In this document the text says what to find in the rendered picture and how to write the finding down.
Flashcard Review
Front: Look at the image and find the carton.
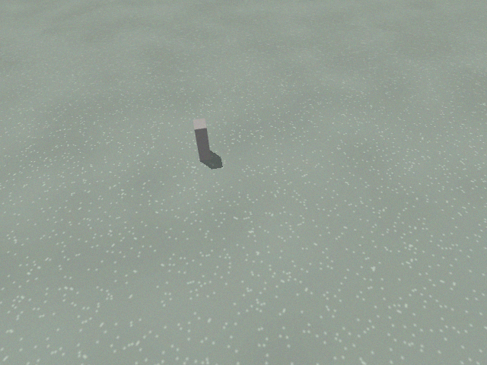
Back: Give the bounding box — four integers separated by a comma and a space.
193, 118, 211, 161

